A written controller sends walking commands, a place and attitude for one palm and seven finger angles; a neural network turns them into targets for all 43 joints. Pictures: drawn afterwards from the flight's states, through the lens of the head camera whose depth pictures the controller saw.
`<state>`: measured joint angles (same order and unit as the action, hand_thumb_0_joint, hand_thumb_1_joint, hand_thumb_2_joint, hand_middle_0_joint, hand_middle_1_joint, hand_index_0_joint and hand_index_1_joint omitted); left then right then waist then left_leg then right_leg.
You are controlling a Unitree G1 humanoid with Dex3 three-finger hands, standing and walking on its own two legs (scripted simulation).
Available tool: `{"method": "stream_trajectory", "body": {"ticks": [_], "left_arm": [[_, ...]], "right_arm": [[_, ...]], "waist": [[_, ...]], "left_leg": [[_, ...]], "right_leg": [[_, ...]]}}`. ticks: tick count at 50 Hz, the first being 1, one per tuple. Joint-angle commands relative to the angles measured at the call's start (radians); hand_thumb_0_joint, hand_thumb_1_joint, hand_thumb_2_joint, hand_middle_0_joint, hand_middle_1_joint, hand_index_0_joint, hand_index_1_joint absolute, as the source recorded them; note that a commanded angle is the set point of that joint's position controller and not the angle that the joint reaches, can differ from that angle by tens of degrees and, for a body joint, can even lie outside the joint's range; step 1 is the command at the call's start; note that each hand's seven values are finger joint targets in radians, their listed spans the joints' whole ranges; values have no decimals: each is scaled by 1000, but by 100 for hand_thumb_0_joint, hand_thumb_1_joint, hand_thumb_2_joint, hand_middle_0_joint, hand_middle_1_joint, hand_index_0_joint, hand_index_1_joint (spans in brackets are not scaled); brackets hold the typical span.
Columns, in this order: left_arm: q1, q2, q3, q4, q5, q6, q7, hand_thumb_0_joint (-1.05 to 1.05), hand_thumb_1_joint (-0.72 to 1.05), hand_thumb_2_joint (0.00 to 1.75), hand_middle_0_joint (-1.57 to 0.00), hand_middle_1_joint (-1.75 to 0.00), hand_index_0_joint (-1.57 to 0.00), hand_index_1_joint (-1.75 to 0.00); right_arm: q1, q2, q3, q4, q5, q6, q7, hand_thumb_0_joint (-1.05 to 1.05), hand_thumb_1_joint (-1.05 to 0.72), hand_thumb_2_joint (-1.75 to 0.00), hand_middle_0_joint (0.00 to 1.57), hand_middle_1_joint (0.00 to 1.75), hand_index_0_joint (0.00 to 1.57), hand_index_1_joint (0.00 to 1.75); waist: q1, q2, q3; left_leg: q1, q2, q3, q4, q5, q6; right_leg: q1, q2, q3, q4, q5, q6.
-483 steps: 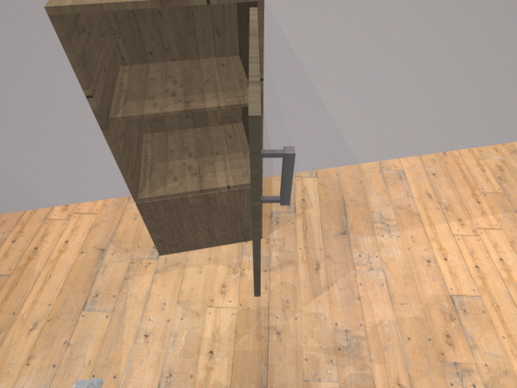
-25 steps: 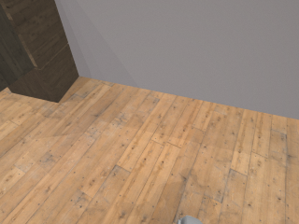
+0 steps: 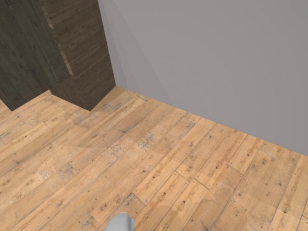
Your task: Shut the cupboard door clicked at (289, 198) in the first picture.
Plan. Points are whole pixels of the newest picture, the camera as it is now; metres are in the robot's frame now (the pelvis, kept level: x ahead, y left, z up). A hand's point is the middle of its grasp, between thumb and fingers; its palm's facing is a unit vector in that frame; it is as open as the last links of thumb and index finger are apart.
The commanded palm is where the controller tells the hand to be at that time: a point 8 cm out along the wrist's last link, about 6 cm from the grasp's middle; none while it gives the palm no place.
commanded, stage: walk to a spot facing it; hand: left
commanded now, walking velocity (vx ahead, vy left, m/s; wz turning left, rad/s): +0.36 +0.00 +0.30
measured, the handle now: out of the picture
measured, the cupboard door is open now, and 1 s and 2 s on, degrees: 80 80 80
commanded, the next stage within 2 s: turn to face it in 0.94 s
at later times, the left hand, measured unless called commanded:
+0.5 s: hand (85, 187) +0.27 +0.26 -0.17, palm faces +0.16 -0.97 -0.17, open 7.4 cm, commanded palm none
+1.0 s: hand (108, 142) +0.45 +0.22 -0.17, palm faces +0.27 -0.93 -0.25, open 7.2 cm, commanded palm none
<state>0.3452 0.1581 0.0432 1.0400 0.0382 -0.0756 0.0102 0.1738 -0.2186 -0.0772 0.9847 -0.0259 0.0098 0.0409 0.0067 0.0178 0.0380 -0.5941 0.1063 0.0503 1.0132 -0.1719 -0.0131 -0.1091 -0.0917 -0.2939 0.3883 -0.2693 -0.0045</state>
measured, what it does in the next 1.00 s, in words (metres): walks ahead: left foot, then right foot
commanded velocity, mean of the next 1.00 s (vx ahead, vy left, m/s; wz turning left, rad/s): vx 0.31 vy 0.00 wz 0.24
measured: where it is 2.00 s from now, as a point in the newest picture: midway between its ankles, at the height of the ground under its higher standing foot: (153, 175)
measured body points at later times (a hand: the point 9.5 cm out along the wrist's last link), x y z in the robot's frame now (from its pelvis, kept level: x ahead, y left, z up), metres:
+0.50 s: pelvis +0.23 +0.06 +0.00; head +0.23 +0.08 +0.45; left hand +0.26 +0.31 -0.15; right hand +0.28 -0.18 -0.14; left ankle +0.17 +0.13 -0.74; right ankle +0.32 -0.09 -0.67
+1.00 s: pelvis +0.46 +0.02 +0.00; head +0.48 +0.01 +0.45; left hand +0.44 +0.27 -0.15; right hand +0.53 -0.20 -0.17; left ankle +0.48 +0.18 -0.66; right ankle +0.47 -0.06 -0.74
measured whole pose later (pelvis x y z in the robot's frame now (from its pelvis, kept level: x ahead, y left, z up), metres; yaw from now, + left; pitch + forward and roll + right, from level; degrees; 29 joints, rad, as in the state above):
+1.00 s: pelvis +0.46 +0.02 +0.00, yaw +14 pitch -1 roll +0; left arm 0.26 0.17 0.06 1.05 0.03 -0.07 0.02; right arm 0.26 -0.17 -0.07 1.05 -0.02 0.01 0.01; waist -0.03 0.03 0.04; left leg -0.61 0.12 0.04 1.10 -0.20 -0.02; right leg -0.14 -0.05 -0.27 0.42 -0.26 -0.05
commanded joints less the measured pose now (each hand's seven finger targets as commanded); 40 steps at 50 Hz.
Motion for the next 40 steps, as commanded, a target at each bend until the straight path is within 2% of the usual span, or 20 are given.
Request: {"method": "stream_trajectory", "body": {"ticks": [1, 5, 7, 8, 9, 10, 11, 12, 13, 16, 19, 24, 31, 33, 34, 35, 36, 37, 38, 40], "left_arm": [[92, 146, 21, -15, -8, -22, 5, 0, 90, 90, -20, -30, -20, -30], [128, 170, 27, 17, -7, -10, 6, 0, 90, 90, -20, -30, -20, -30], [106, 183, 30, 25, -10, -5, 6, 0, 90, 90, -20, -30, -20, -30], [84, 189, 28, 18, -17, -3, 4, 0, 90, 90, -20, -30, -20, -30], [117, 135, 28, -10, -26, 2, -8, 0, 90, 90, -20, -30, -20, -30], [70, 104, 12, -57, -32, 1, -15, 0, 90, 90, -20, -30, -20, -30], [13, 116, 12, -64, -30, 7, -4, 0, 90, 90, -20, -30, -20, -30], [-43, 115, 14, -58, -32, 10, -7, 0, 90, 90, -20, -30, -20, -30], [-47, 99, 17, -37, -22, 12, -13, 0, 90, 90, -20, -30, -20, -30], [21, 61, 17, 1, -8, 39, -19, 0, 90, 90, -20, -30, -20, -30], [1, 54, 22, -13, -4, 57, -23, 0, 90, 90, -20, -30, -20, -30], [-165, 78, 24, -80, -9, 62, -34, 0, 90, 90, -20, -30, -20, -30], [-336, 78, 19, -153, -17, 44, -41, 0, 90, 90, -20, -30, -20, -30], [-241, 96, 26, -131, -16, 35, -39, 0, 90, 90, -20, -30, -20, -30], [-101, 115, 33, -87, -13, 26, -36, 0, 90, 90, -20, -30, -20, -30], [66, 177, 49, -33, -6, 11, -29, 0, 90, 90, -20, -30, -20, -30], [211, 292, 82, 2, 0, 2, -15, 0, 90, 90, -20, -30, -20, -30], [199, 327, 85, 7, -24, 7, -12, 0, 90, 90, -20, -30, -20, -30], [92, 280, 74, -23, -23, 11, -8, 0, 90, 90, -20, -30, -20, -30], [-60, 165, 40, -50, -22, 5, -4, 0, 90, 90, -20, -30, -20, -30]], "right_arm": [[-125, 24, 21, -92, 0, -26, 22, 0, -90, -90, 20, 30, 20, 30], [-139, 8, 24, -98, 1, -40, 17, 0, -90, -90, 20, 30, 20, 30], [-19, -21, 14, -65, -3, -51, 4, 0, -90, -90, 20, 30, 20, 30], [136, -68, 1, -23, -8, -57, -6, 0, -90, -90, 20, 30, 20, 30], [280, -201, -33, 10, -15, -63, -23, 0, -90, -90, 20, 30, 20, 30], [346, -273, -47, 33, 1, -58, -39, 0, -90, -90, 20, 30, 20, 30], [305, -265, -42, 40, 12, -57, -52, 0, -90, -90, 20, 30, 20, 30], [219, -219, -36, 8, 14, -60, -58, 0, -90, -90, 20, 30, 20, 30], [163, -163, -20, 1, 10, -70, -57, 0, -90, -90, 20, 30, 20, 30], [114, -75, 13, 13, 12, -92, -58, 0, -90, -90, 20, 30, 20, 30], [128, -56, 6, 14, 12, -98, -59, 0, -90, -90, 20, 30, 20, 30], [191, -70, 8, 42, 17, -101, -63, 0, -90, -90, 20, 30, 20, 30], [274, -98, 7, 85, -1, -94, -68, 0, -90, -90, 20, 30, 20, 30], [266, -112, 6, 95, 0, -90, -69, 0, -90, -90, 20, 30, 20, 30], [250, -116, 6, 98, 4, -88, -68, 0, -90, -90, 20, 30, 20, 30], [244, -98, 8, 92, 15, -92, -62, 0, -90, -90, 20, 30, 20, 30], [292, -28, 16, 70, 28, -101, -56, 0, -90, -90, 20, 30, 20, 30], [281, -46, 14, 56, 34, -90, -59, 0, -90, -90, 20, 30, 20, 30], [205, -38, 7, 49, 25, -85, -54, 0, -90, -90, 20, 30, 20, 30], [167, 0, 9, 54, 11, -62, -45, 0, -90, -90, 20, 30, 20, 30]], "waist": [[39, -119, 67], [44, -136, 54], [-22, -122, -4], [-100, -61, -85], [-149, 197, -224], [-155, 298, -224], [-144, 195, -233], [-109, 61, -140], [-79, 21, -64], [-4, 71, -9], [12, 76, 29], [-11, 76, 73], [-52, 87, 84], [1, 50, 41], [64, 29, -21], [131, -36, -118], [154, -285, -261], [129, -263, -282], [119, -175, -173], [33, -87, 1]], "left_leg": [[-12, 9, 43, -227, 24, 6], [81, -22, 80, -341, -66, 44], [283, -74, 118, -419, -88, 68], [519, -94, 111, -498, -46, 85], [789, 121, -219, -573, -46, 149], [888, 305, -525, -693, 79, 233], [853, 340, -518, -718, 60, 241], [731, 323, -456, -722, 62, 231], [616, 275, -346, -739, 102, 202], [441, 166, -161, -796, 164, 163], [425, 141, -124, -849, 120, 174], [531, 137, -91, -852, 223, 180], [611, 169, -71, -762, 390, 170], [585, 158, -58, -632, 566, 154], [553, 113, -27, -477, 612, 125], [390, 61, -4, -245, 507, 88], [122, -94, 52, 106, -70, 43], [56, -108, -51, 331, -375, 50], [-2, -50, -99, 387, -299, 55], [20, 20, -106, 329, -137, 47]], "right_leg": [[30, -251, 112, -207, 202, -69], [119, -290, 95, -129, 358, -78], [86, -274, 42, 63, 533, -58], [-6, -226, -10, 293, 546, -27], [-258, -98, -20, 624, 199, 33], [-509, 8, 90, 837, -305, 50], [-564, -24, 209, 924, -282, 34], [-593, -68, 234, 953, -193, 37], [-560, -95, 253, 923, -121, 39], [-432, -98, 248, 802, -32, 55], [-474, -93, 240, 735, 58, 71], [-573, -83, 231, 569, 150, 80], [-446, -14, 189, 270, 96, 24], [-267, 38, 155, 209, 71, -2], [-96, 70, 130, 151, 111, -11], [181, -4, 219, 130, 145, -45], [427, -316, 625, 43, 242, -149], [361, -443, 788, -80, 198, -210], [217, -402, 721, -117, 58, -195], [-70, -314, 489, -164, -9, -116]]}}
